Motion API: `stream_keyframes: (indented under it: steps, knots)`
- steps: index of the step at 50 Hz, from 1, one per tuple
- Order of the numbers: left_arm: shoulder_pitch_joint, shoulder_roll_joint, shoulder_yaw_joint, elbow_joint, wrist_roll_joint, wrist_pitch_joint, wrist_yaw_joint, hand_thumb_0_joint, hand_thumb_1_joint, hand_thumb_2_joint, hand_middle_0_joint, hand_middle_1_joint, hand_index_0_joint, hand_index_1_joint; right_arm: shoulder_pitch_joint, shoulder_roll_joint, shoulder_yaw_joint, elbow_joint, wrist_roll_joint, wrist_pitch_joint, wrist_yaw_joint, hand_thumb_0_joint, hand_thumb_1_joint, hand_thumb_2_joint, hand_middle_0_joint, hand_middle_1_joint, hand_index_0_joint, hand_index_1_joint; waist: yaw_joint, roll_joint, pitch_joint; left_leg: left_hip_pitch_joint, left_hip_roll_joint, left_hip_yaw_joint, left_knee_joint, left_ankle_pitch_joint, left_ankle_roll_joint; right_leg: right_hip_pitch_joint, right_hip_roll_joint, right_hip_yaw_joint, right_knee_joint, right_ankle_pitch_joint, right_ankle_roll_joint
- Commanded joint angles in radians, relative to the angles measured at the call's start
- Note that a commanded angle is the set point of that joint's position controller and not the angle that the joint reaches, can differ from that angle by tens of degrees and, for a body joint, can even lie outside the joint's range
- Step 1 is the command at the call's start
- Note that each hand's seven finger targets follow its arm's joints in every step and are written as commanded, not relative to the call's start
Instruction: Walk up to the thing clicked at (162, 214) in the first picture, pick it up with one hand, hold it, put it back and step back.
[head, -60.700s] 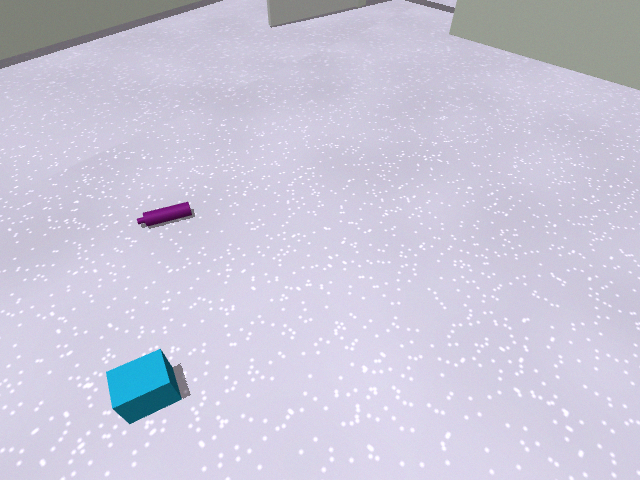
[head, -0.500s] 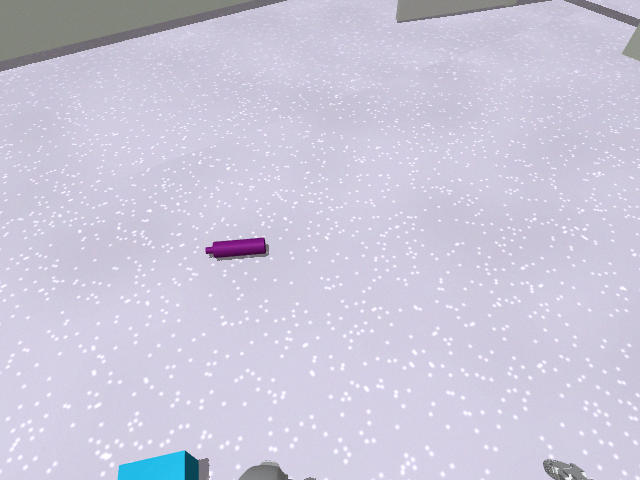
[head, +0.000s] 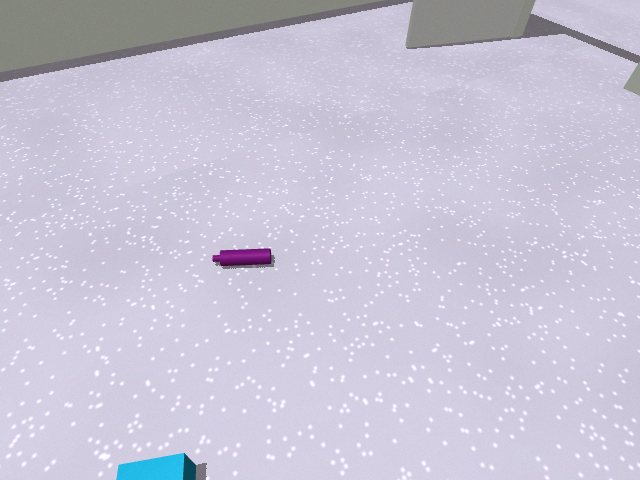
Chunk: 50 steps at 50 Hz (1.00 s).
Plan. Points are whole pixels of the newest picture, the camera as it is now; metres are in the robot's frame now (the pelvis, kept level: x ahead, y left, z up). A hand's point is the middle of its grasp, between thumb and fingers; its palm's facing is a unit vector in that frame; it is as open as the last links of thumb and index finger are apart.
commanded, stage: step back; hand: left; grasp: from above
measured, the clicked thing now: (242, 257) +1.04 +0.33 -0.73
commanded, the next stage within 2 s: stand in 0.44 s
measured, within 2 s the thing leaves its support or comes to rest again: neither
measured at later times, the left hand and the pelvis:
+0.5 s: hand out of the picture +0.13 +0.28 -0.15, palm faces +0.04 -0.94 -0.34, open 7.4 cm; pelvis +0.04 +0.01 +0.01, yaw +1 degrees
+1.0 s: hand out of the picture +0.10 +0.26 -0.14, palm faces +0.00 -0.94 -0.34, open 7.4 cm; pelvis +0.04 +0.01 +0.02, yaw +1 degrees
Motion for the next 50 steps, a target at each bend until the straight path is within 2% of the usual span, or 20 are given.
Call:
stream_keyframes:
  steps: [1, 2, 3, 4, 5, 6, 10, 12, 13, 14, 15, 16, 19, 21, 22, 24, 32, 40, 47, 50]
  knots:
    - [0.075, 0.162, 0.051, -0.015, 0.010, -0.034, 0.031, 0.000, 0.900, 0.900, -0.200, -0.300, -0.200, -0.300, -0.115, -0.187, -0.034, -0.082, 0.021, 0.010, -0.021, 0.000, -0.900, -0.900, 0.200, 0.300, 0.200, 0.300, 0.076, 0.094, -0.053, -0.249, 0.121, -0.124, -0.022, -0.195, 0.068, 0.303, 0.025, -0.002, -0.289, 0.175, 0.001]
    - [0.069, 0.230, 0.069, -0.022, 0.024, -0.042, 0.040, 0.000, 0.900, 0.900, -0.200, -0.300, -0.200, -0.300, -0.092, -0.132, -0.017, -0.089, 0.029, 0.011, -0.023, 0.000, -0.900, -0.900, 0.200, 0.300, 0.200, 0.300, 0.075, -0.084, -0.046, -0.346, 0.022, -0.093, 0.142, -0.213, 0.017, 0.312, -0.141, 0.290, -0.405, 0.021, -0.042]
    - [0.005, 0.303, 0.075, -0.047, 0.024, -0.045, 0.042, 0.000, 0.900, 0.900, -0.200, -0.300, -0.200, -0.300, -0.078, -0.153, -0.023, -0.072, 0.025, 0.017, -0.033, 0.000, -0.900, -0.900, 0.200, 0.300, 0.200, 0.300, 0.059, -0.143, -0.026, -0.274, -0.022, -0.089, 0.266, -0.306, -0.002, 0.120, -0.337, 0.515, -0.510, -0.190, -0.152]
    - [-0.078, 0.298, 0.073, -0.071, 0.021, -0.046, 0.037, 0.000, 0.900, 0.900, -0.200, -0.300, -0.200, -0.300, -0.038, -0.214, -0.043, -0.037, 0.022, 0.020, -0.037, 0.000, -0.900, -0.900, 0.200, 0.300, 0.200, 0.300, 0.029, -0.072, 0.023, -0.197, 0.017, -0.135, 0.324, -0.311, -0.009, 0.012, -0.370, 0.525, -0.475, -0.185, -0.209]
    - [-0.103, 0.258, 0.066, -0.080, 0.015, -0.049, 0.040, 0.000, 0.900, 0.900, -0.200, -0.300, -0.200, -0.300, -0.021, -0.222, -0.043, -0.025, 0.026, 0.016, -0.035, 0.000, -0.900, -0.900, 0.200, 0.300, 0.200, 0.300, 0.017, -0.037, 0.027, -0.202, 0.028, -0.134, 0.317, -0.275, -0.005, 0.042, -0.330, 0.442, -0.441, -0.067, -0.206]
    - [-0.112, 0.237, 0.060, -0.077, 0.012, -0.052, 0.042, 0.000, 0.900, 0.900, -0.200, -0.300, -0.200, -0.300, -0.017, -0.205, -0.040, -0.012, 0.027, 0.014, -0.034, 0.000, -0.900, -0.900, 0.200, 0.300, 0.200, 0.300, 0.018, -0.042, 0.019, -0.200, 0.028, -0.133, 0.302, -0.248, -0.003, 0.058, -0.299, 0.376, -0.424, 0.015, -0.179]
    - [-0.146, 0.222, 0.051, -0.065, 0.010, -0.043, 0.034, 0.000, 0.900, 0.900, -0.200, -0.300, -0.200, -0.300, 0.006, -0.188, -0.033, 0.025, 0.019, 0.002, -0.027, 0.000, -0.900, -0.900, 0.200, 0.300, 0.200, 0.300, 0.011, -0.120, -0.044, -0.064, 0.020, -0.025, 0.097, -0.163, -0.001, 0.069, -0.216, 0.190, -0.338, 0.232, -0.121]
    - [-0.152, 0.206, 0.038, -0.057, 0.002, -0.029, 0.032, 0.000, 0.900, 0.900, -0.200, -0.300, -0.200, -0.300, 0.007, -0.181, -0.037, 0.043, 0.010, -0.005, -0.031, 0.000, -0.900, -0.900, 0.200, 0.300, 0.200, 0.300, -0.009, -0.107, -0.065, 0.054, 0.013, -0.009, -0.107, 0.026, 0.004, 0.043, -0.177, 0.115, -0.242, 0.377, -0.080]
    - [-0.142, 0.176, 0.023, -0.056, -0.004, -0.026, 0.031, 0.000, 0.900, 0.900, -0.200, -0.300, -0.200, -0.300, 0.000, -0.194, -0.041, 0.044, 0.006, -0.010, -0.035, 0.000, -0.900, -0.900, 0.200, 0.300, 0.200, 0.300, -0.006, -0.060, -0.086, 0.109, 0.059, -0.073, -0.128, 0.149, 0.017, 0.033, -0.147, 0.086, -0.192, 0.428, -0.044]
    - [-0.134, 0.143, 0.014, -0.058, -0.017, -0.023, 0.030, 0.000, 0.900, 0.900, -0.200, -0.300, -0.200, -0.300, -0.045, -0.239, -0.043, 0.030, 0.002, -0.016, -0.038, 0.000, -0.900, -0.900, 0.200, 0.300, 0.200, 0.300, 0.018, 0.057, -0.113, 0.059, 0.175, -0.230, -0.161, 0.195, 0.056, 0.055, -0.078, 0.041, -0.166, 0.336, -0.001]
    - [-0.145, 0.158, 0.022, -0.036, -0.027, -0.018, 0.031, 0.000, 0.900, 0.900, -0.200, -0.300, -0.200, -0.300, -0.110, -0.264, -0.039, 0.024, 0.015, -0.014, -0.032, 0.000, -0.900, -0.900, 0.200, 0.300, 0.200, 0.300, 0.042, 0.089, -0.090, -0.049, 0.198, -0.246, -0.152, 0.112, 0.101, 0.129, -0.024, 0.012, -0.179, 0.118, 0.009]
    - [-0.154, 0.162, 0.018, -0.031, -0.017, -0.020, 0.034, 0.000, 0.900, 0.900, -0.200, -0.300, -0.200, -0.300, -0.127, -0.256, -0.037, 0.029, 0.013, -0.014, -0.029, 0.000, -0.900, -0.900, 0.200, 0.300, 0.200, 0.300, 0.038, 0.083, -0.090, -0.060, 0.197, -0.231, -0.151, 0.114, 0.096, 0.170, -0.036, 0.016, -0.216, 0.104, -0.001]
    - [-0.155, 0.173, 0.016, -0.004, -0.017, -0.028, 0.034, 0.000, 0.900, 0.900, -0.200, -0.300, -0.200, -0.300, -0.135, -0.223, -0.023, 0.053, 0.018, -0.011, -0.032, 0.000, -0.900, -0.900, 0.200, 0.300, 0.200, 0.300, 0.032, 0.099, -0.096, -0.044, 0.143, -0.161, -0.153, 0.203, 0.043, 0.226, -0.068, 0.035, -0.255, 0.280, -0.011]
    - [-0.145, 0.178, 0.014, 0.011, -0.017, -0.029, 0.036, 0.000, 0.900, 0.900, -0.200, -0.300, -0.200, -0.300, -0.146, -0.220, -0.021, 0.061, 0.021, -0.011, -0.034, 0.000, -0.900, -0.900, 0.200, 0.300, 0.200, 0.300, 0.031, 0.104, -0.137, 0.021, 0.133, -0.131, -0.127, 0.307, 0.039, 0.239, -0.085, 0.030, -0.263, 0.386, -0.010]
    - [-0.134, 0.135, -0.005, 0.039, -0.019, -0.024, 0.031, 0.000, 0.900, 0.900, -0.200, -0.300, -0.200, -0.300, -0.124, -0.221, -0.010, 0.068, 0.030, -0.021, -0.033, 0.000, -0.900, -0.900, 0.200, 0.300, 0.200, 0.300, 0.017, 0.084, -0.147, 0.074, 0.144, -0.144, -0.156, 0.386, 0.036, 0.239, -0.086, 0.049, -0.268, 0.439, -0.002]
    - [-0.153, 0.143, -0.010, 0.045, -0.022, -0.020, 0.033, 0.000, 0.900, 0.900, -0.200, -0.300, -0.200, -0.300, -0.132, -0.227, -0.010, 0.080, 0.031, -0.025, -0.035, 0.000, -0.900, -0.900, 0.200, 0.300, 0.200, 0.300, 0.014, 0.085, -0.151, 0.113, 0.149, -0.135, -0.155, 0.455, 0.030, 0.250, -0.087, 0.044, -0.292, 0.463, 0.005]
    - [-0.182, 0.154, -0.019, 0.080, -0.010, -0.017, 0.029, 0.000, 0.900, 0.900, -0.200, -0.300, -0.200, -0.300, -0.187, -0.208, -0.002, 0.094, 0.035, -0.016, -0.037, 0.000, -0.900, -0.900, 0.200, 0.300, 0.200, 0.300, 0.007, 0.052, -0.143, 0.157, 0.144, -0.102, -0.220, 0.385, 0.016, 0.271, -0.099, 0.043, -0.371, 0.467, 0.015]
    - [-0.180, 0.154, -0.024, 0.100, -0.006, -0.018, 0.026, 0.000, 0.900, 0.900, -0.200, -0.300, -0.200, -0.300, -0.226, -0.207, 0.001, 0.106, 0.033, -0.010, -0.029, 0.000, -0.900, -0.900, 0.200, 0.300, 0.200, 0.300, 0.010, 0.046, -0.075, 0.116, 0.129, -0.104, -0.282, 0.135, 0.008, 0.216, -0.102, 0.058, -0.440, 0.291, 0.015]
    - [-0.177, 0.160, -0.025, 0.099, -0.008, -0.024, 0.025, 0.000, 0.900, 0.900, -0.200, -0.300, -0.200, -0.300, -0.211, -0.207, 0.008, 0.118, 0.033, -0.017, -0.025, 0.000, -0.900, -0.900, 0.200, 0.300, 0.200, 0.300, 0.005, 0.042, -0.112, 0.133, 0.137, -0.101, -0.273, 0.225, 0.006, 0.244, -0.111, 0.061, -0.434, 0.356, 0.011]
    - [-0.171, 0.162, -0.024, 0.100, -0.007, -0.021, 0.025, 0.000, 0.900, 0.900, -0.200, -0.300, -0.200, -0.300, -0.207, -0.210, 0.008, 0.123, 0.031, -0.013, -0.027, 0.000, -0.900, -0.900, 0.200, 0.300, 0.200, 0.300, 0.007, 0.037, -0.107, 0.128, 0.135, -0.099, -0.275, 0.192, 0.006, 0.235, -0.111, 0.062, -0.438, 0.334, 0.009]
